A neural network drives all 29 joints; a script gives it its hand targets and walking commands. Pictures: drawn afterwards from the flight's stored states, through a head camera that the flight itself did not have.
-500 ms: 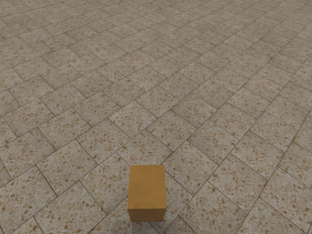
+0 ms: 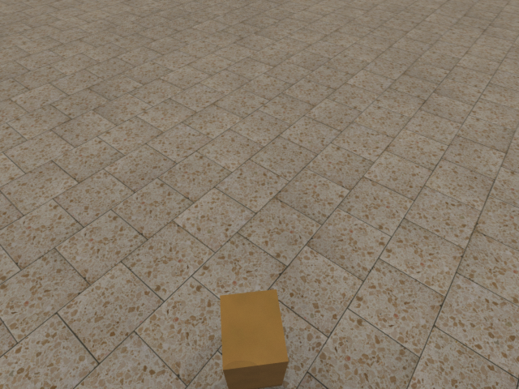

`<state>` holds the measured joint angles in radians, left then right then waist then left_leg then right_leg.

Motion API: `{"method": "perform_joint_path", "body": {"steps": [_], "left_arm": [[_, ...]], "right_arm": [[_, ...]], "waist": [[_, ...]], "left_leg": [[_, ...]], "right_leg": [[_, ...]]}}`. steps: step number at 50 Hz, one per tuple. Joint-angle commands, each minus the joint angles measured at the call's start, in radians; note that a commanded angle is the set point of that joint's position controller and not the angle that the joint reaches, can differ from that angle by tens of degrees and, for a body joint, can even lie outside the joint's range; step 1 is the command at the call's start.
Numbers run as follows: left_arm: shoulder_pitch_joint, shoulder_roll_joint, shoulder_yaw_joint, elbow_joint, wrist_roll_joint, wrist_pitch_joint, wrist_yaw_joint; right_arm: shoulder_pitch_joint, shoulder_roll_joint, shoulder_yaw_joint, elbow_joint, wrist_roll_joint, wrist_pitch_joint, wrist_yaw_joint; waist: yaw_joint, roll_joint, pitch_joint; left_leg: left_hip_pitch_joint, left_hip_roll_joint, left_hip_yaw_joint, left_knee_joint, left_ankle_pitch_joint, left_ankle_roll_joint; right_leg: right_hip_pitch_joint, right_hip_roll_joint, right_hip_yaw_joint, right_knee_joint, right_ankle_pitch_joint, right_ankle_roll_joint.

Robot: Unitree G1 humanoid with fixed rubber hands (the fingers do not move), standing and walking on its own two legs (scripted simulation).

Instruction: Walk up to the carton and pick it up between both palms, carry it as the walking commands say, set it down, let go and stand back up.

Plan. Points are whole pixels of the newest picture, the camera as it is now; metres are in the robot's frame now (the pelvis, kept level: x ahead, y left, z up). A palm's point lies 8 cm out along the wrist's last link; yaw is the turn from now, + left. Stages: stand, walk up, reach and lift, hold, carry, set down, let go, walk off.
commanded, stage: stand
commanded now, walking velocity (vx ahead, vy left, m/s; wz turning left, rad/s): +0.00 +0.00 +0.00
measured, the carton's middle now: (252, 342) +0.39 +0.01 -0.63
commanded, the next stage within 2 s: reach and lift in 1.04 s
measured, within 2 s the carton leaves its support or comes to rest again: neither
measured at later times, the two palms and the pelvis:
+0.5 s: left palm out of the picture -0.02 +0.18 -0.15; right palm out of the picture +0.00 -0.23 -0.16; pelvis +0.00 -0.02 +0.00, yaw +0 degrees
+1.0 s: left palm out of the picture -0.02 +0.17 -0.15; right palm out of the picture -0.02 -0.24 -0.16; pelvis +0.00 -0.03 -0.01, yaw +0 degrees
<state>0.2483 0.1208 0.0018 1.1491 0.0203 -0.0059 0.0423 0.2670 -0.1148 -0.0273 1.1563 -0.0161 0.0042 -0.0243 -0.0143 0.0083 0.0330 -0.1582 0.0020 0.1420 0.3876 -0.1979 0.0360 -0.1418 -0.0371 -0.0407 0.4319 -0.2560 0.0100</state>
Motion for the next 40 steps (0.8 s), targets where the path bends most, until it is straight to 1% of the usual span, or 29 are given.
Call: {"method": "perform_joint_path", "body": {"steps": [1, 2, 3, 5, 6, 8, 9, 10, 11, 12, 13, 14, 16, 17, 18, 20, 22, 23, 26, 27, 28, 30, 31, 32, 34, 35, 37, 38, 40], "left_arm": [[0.083, 0.075, 0.013, -0.035, -0.001, -0.006, 0.006], [0.084, 0.086, 0.018, -0.046, 0.000, -0.006, 0.006], [0.077, 0.072, 0.020, -0.048, 0.005, -0.006, 0.006], [0.080, 0.065, 0.018, -0.053, 0.004, -0.005, 0.005], [0.072, 0.073, 0.017, -0.051, 0.000, -0.005, 0.005], [0.109, 0.065, 0.018, -0.041, 0.001, -0.008, 0.009], [0.085, 0.077, 0.020, -0.053, 0.003, -0.009, 0.006], [0.101, 0.068, 0.017, -0.052, 0.001, -0.009, 0.007], [0.103, 0.075, 0.016, -0.044, 0.004, -0.012, 0.006], [0.105, 0.077, 0.019, -0.050, 0.006, -0.010, 0.011], [0.107, 0.071, 0.018, -0.050, 0.002, -0.010, 0.011], [0.113, 0.083, 0.021, -0.052, 0.005, -0.010, 0.012], [0.105, 0.074, 0.019, -0.055, 0.006, -0.011, 0.014], [0.100, 0.071, 0.020, -0.052, 0.008, -0.009, 0.014], [0.112, 0.066, 0.020, -0.053, 0.006, -0.007, 0.013], [0.130, 0.064, 0.022, -0.053, 0.007, -0.009, 0.014], [0.125, 0.062, 0.025, -0.054, 0.007, -0.008, 0.017], [0.134, 0.067, 0.025, -0.061, 0.010, -0.010, 0.015], [0.129, 0.076, 0.028, -0.059, 0.008, -0.010, 0.012], [0.142, 0.077, 0.028, -0.057, 0.006, -0.009, 0.013], [0.134, 0.071, 0.026, -0.064, 0.005, -0.008, 0.014], [0.130, 0.066, 0.029, -0.074, 0.008, -0.009, 0.017], [0.148, 0.068, 0.030, -0.076, 0.008, -0.011, 0.013], [0.129, 0.073, 0.032, -0.077, 0.009, -0.012, 0.012], [0.155, 0.075, 0.036, -0.076, 0.008, -0.011, 0.011], [0.147, 0.068, 0.034, -0.076, 0.009, -0.010, 0.013], [0.145, 0.069, 0.036, -0.078, 0.010, -0.010, 0.013], [0.154, 0.066, 0.035, -0.082, 0.012, -0.011, 0.012], [0.137, 0.063, 0.036, -0.081, 0.008, -0.008, 0.010]], "right_arm": [[0.051, -0.108, -0.019, -0.014, 0.001, -0.014, -0.010], [0.035, -0.107, -0.020, -0.015, 0.001, -0.015, -0.011], [0.044, -0.105, -0.022, -0.014, 0.001, -0.013, -0.010], [0.067, -0.077, -0.019, -0.009, -0.003, -0.008, -0.014], [0.062, -0.099, -0.026, -0.009, 0.000, -0.010, -0.014], [0.052, -0.090, -0.026, -0.018, 0.000, -0.009, -0.015], [0.060, -0.098, -0.024, -0.005, 0.002, -0.009, -0.018], [0.054, -0.102, -0.031, -0.012, -0.001, -0.008, -0.018], [0.064, -0.085, -0.027, -0.008, 0.002, -0.010, -0.016], [0.053, -0.089, -0.027, -0.009, 0.000, -0.010, -0.017], [0.051, -0.084, -0.031, -0.017, -0.001, -0.010, -0.017], [0.048, -0.077, -0.024, -0.012, 0.000, -0.011, -0.016], [0.075, -0.078, -0.028, -0.006, 0.000, -0.011, -0.017], [0.062, -0.077, -0.028, -0.009, 0.000, -0.009, -0.018], [0.065, -0.094, -0.034, -0.009, 0.001, -0.008, -0.020], [0.058, -0.080, -0.033, -0.010, 0.000, -0.004, -0.021], [0.066, -0.089, -0.033, -0.007, 0.003, -0.003, -0.020], [0.066, -0.090, -0.035, -0.005, 0.003, 0.000, -0.021], [0.048, -0.073, -0.032, -0.011, 0.001, 0.000, -0.019], [0.054, -0.069, -0.029, -0.009, 0.004, 0.002, -0.019], [0.057, -0.063, -0.027, -0.013, 0.002, -0.001, -0.019], [0.059, -0.068, -0.026, -0.012, 0.003, 0.000, -0.020], [0.063, -0.080, -0.027, -0.011, 0.003, 0.000, -0.018], [0.058, -0.083, -0.031, -0.014, 0.002, -0.001, -0.022], [0.058, -0.066, -0.023, -0.011, 0.002, 0.000, -0.021], [0.060, -0.071, -0.026, -0.011, 0.001, -0.001, -0.023], [0.059, -0.067, -0.026, -0.015, 0.003, 0.001, -0.022], [0.064, -0.081, -0.028, -0.016, 0.003, 0.003, -0.021], [0.066, -0.083, -0.031, -0.015, 0.002, 0.003, -0.024]], "waist": [[0.007, -0.017, 0.050], [0.016, -0.004, 0.048], [0.010, -0.022, 0.048], [0.014, -0.003, 0.053], [0.007, 0.011, 0.037], [0.013, -0.017, 0.032], [0.011, -0.033, 0.026], [0.013, -0.008, 0.027], [0.010, -0.030, 0.013], [0.013, -0.030, 0.012], [0.010, -0.007, 0.036], [0.011, -0.029, 0.018], [0.005, -0.014, 0.025], [0.006, -0.027, 0.027], [0.003, -0.002, 0.041], [0.003, -0.003, 0.034], [0.004, -0.026, 0.042], [0.006, -0.008, 0.032], [0.011, -0.033, 0.031], [0.013, -0.060, 0.049], [0.007, -0.054, 0.047], [0.009, -0.051, 0.048], [0.008, -0.028, 0.020], [0.010, -0.032, 0.019], [0.016, -0.041, 0.039], [0.012, -0.027, 0.039], [0.012, -0.061, 0.035], [0.013, -0.038, 0.038], [0.013, -0.025, 0.055]], "left_leg": [[-0.023, 0.139, -0.148, -0.100, 0.045, -0.031], [-0.030, 0.135, -0.152, -0.099, 0.023, -0.036], [-0.035, 0.139, -0.153, -0.102, -0.010, -0.030], [-0.034, 0.139, -0.144, -0.104, -0.003, -0.029], [-0.028, 0.138, -0.151, -0.102, 0.008, -0.027], [-0.018, 0.133, -0.136, -0.081, 0.020, -0.029], [-0.018, 0.137, -0.138, -0.078, 0.030, -0.024], [-0.024, 0.134, -0.139, -0.074, 0.024, -0.017], [-0.017, 0.127, -0.129, -0.062, 0.030, -0.023], [-0.016, 0.128, -0.133, -0.053, 0.040, -0.022], [-0.035, 0.128, -0.131, -0.052, 0.038, -0.023], [-0.024, 0.127, -0.128, -0.045, 0.044, -0.027], [-0.016, 0.128, -0.126, -0.047, 0.060, -0.029], [-0.018, 0.127, -0.129, -0.046, 0.057, -0.024], [-0.023, 0.129, -0.123, -0.044, 0.051, -0.024], [-0.024, 0.129, -0.121, -0.031, 0.028, -0.023], [-0.047, 0.133, -0.131, -0.038, 0.022, -0.023], [-0.037, 0.125, -0.126, -0.034, 0.018, -0.027], [-0.044, 0.119, -0.111, -0.009, 0.023, -0.033], [-0.048, 0.115, -0.122, -0.005, 0.005, -0.034], [-0.029, 0.112, -0.112, 0.001, 0.019, -0.041], [-0.057, 0.120, -0.125, -0.011, 0.027, -0.040], [-0.036, 0.117, -0.113, -0.014, 0.032, -0.042], [-0.044, 0.116, -0.108, -0.004, 0.035, -0.037], [-0.035, 0.123, -0.108, -0.004, 0.022, -0.044], [-0.039, 0.119, -0.109, -0.007, 0.034, -0.041], [-0.055, 0.117, -0.107, -0.003, 0.025, -0.042], [-0.039, 0.114, -0.104, 0.003, 0.022, -0.045], [-0.046, 0.119, -0.108, 0.000, 0.021, -0.047]], "right_leg": [[-0.063, -0.083, 0.058, -0.065, 0.143, -0.004], [-0.070, -0.077, 0.064, -0.063, 0.117, -0.007], [-0.076, -0.075, 0.055, -0.064, 0.100, -0.008], [-0.098, -0.074, 0.056, -0.057, 0.075, -0.008], [-0.102, -0.075, 0.053, -0.051, 0.086, -0.009], [-0.094, -0.080, 0.063, -0.049, 0.129, -0.010], [-0.101, -0.078, 0.057, -0.042, 0.113, -0.010], [-0.102, -0.076, 0.063, -0.053, 0.103, -0.013], [-0.102, -0.084, 0.072, -0.053, 0.100, -0.015], [-0.104, -0.082, 0.079, -0.053, 0.120, -0.021], [-0.116, -0.085, 0.079, -0.051, 0.141, -0.023], [-0.116, -0.085, 0.081, -0.049, 0.138, -0.024], [-0.112, -0.088, 0.084, -0.044, 0.176, -0.030], [-0.115, -0.086, 0.078, -0.034, 0.179, -0.027], [-0.132, -0.081, 0.066, -0.045, 0.164, -0.025], [-0.136, -0.078, 0.070, -0.045, 0.123, -0.026], [-0.138, -0.078, 0.070, -0.048, 0.118, -0.024], [-0.133, -0.081, 0.086, -0.055, 0.107, -0.028], [-0.159, -0.095, 0.108, -0.084, 0.079, -0.034], [-0.174, -0.101, 0.123, -0.094, 0.050, -0.036], [-0.194, -0.102, 0.139, -0.104, 0.037, -0.037], [-0.156, -0.095, 0.119, -0.083, 0.095, -0.033], [-0.149, -0.094, 0.111, -0.083, 0.099, -0.033], [-0.149, -0.092, 0.123, -0.082, 0.104, -0.037], [-0.165, -0.103, 0.123, -0.096, 0.066, -0.045], [-0.168, -0.095, 0.119, -0.087, 0.073, -0.038], [-0.160, -0.094, 0.120, -0.098, 0.070, -0.039], [-0.177, -0.094, 0.125, -0.101, 0.056, -0.039], [-0.192, -0.087, 0.110, -0.097, 0.038, -0.040]]}}
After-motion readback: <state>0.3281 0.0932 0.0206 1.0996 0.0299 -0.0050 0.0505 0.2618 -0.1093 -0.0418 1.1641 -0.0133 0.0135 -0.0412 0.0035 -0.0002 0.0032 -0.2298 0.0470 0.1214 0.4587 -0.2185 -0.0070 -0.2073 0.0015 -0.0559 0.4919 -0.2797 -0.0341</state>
